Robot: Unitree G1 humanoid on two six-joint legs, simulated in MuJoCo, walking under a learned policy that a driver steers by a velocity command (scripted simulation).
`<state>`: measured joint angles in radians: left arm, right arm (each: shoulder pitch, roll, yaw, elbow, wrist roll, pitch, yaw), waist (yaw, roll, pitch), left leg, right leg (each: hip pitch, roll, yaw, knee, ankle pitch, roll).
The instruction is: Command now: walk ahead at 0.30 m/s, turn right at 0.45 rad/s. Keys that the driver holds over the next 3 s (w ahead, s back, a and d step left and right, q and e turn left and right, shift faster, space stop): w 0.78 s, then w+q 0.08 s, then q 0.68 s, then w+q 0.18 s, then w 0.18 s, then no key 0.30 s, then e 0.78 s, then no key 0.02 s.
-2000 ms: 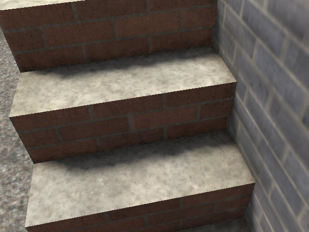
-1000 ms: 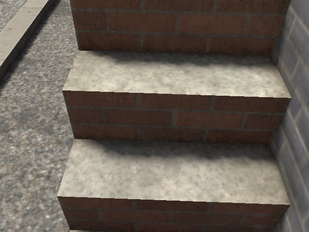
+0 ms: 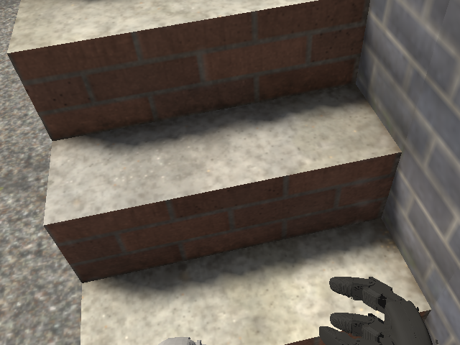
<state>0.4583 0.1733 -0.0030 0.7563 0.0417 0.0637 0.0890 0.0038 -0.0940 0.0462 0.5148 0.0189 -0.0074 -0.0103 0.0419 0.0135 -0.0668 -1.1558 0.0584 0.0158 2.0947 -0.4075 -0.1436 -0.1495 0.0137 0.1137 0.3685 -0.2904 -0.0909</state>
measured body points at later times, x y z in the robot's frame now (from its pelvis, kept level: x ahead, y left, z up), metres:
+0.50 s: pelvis +0.09 +0.08 +0.15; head +0.04 +0.10 +0.60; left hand +0.37 +0.23 +0.15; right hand +0.05 -0.13 +0.01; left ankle +0.13 +0.19 -0.53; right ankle +0.10 -0.08 -0.28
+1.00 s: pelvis +0.22 -0.02 +0.18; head +0.21 -0.05 +0.63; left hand +0.15 +0.23 +0.05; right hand +0.43 -0.19 +0.08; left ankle +0.22 +0.12 -0.17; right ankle +0.23 -0.10 -0.53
